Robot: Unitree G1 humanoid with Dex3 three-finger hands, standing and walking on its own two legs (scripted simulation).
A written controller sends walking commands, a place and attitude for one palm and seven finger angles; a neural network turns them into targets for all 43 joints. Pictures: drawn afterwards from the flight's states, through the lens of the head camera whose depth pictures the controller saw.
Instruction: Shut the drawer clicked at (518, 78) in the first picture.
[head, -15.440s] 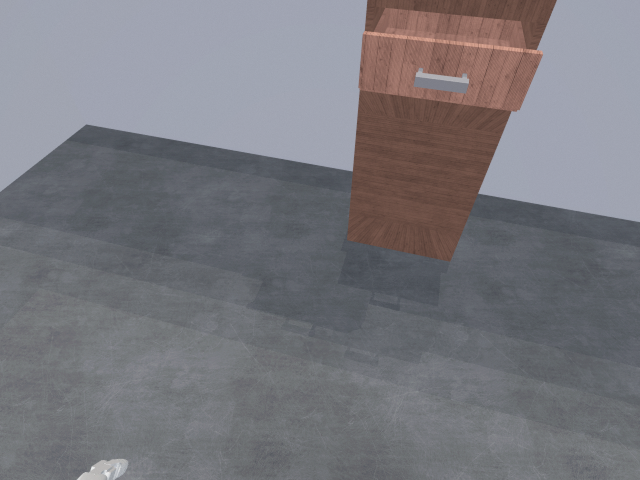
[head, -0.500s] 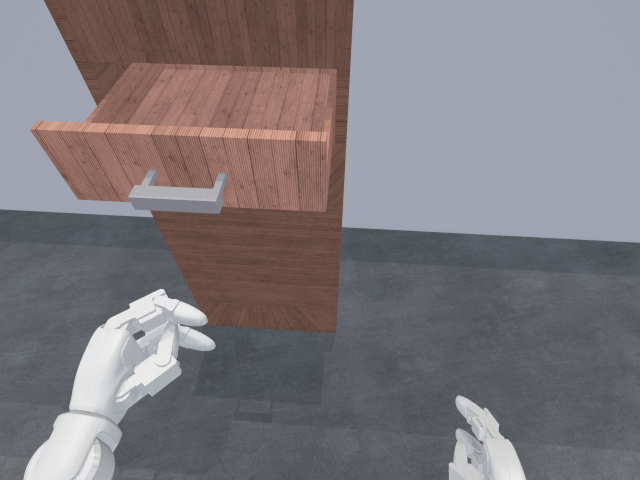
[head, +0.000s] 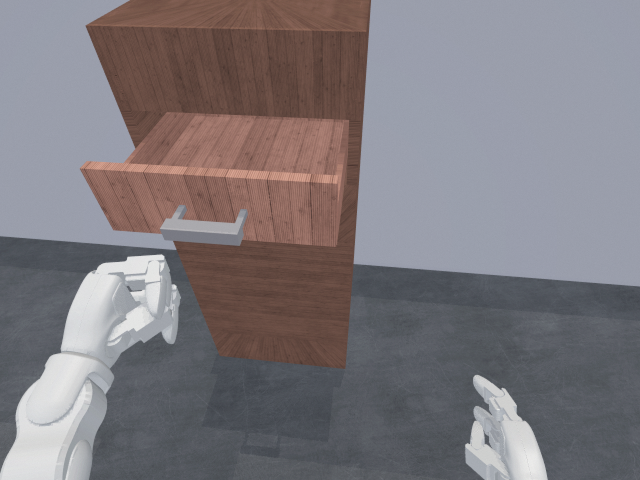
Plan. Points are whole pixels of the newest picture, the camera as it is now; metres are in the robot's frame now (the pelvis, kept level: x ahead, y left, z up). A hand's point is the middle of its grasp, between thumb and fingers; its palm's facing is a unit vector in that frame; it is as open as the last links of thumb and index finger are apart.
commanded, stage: raise the hand and make a fist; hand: left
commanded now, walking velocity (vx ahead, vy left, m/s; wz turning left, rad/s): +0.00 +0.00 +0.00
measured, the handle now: (207, 222) +0.45 +0.22 +0.08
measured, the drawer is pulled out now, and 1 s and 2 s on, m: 0.18 0.18 0.18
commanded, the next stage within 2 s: bring the fist close to the handle in 0.60 s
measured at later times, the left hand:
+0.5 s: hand (153, 274) +0.27 +0.20 +0.18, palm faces +0.01 -1.00 -0.06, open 3.3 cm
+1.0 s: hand (167, 269) +0.30 +0.21 +0.15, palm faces +0.03 -1.00 -0.04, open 3.3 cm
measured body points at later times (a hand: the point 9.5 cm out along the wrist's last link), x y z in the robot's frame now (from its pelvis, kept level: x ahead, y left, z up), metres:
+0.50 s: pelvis -0.02 +0.00 +0.01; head -0.04 -0.02 +0.46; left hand +0.26 +0.26 +0.18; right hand +0.17 -0.23 -0.05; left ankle -0.04 +0.13 -0.72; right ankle +0.00 -0.13 -0.72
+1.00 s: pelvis -0.02 +0.00 +0.01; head -0.03 -0.02 +0.46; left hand +0.29 +0.26 +0.15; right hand +0.16 -0.24 -0.06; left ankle -0.04 +0.13 -0.72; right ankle +0.00 -0.13 -0.72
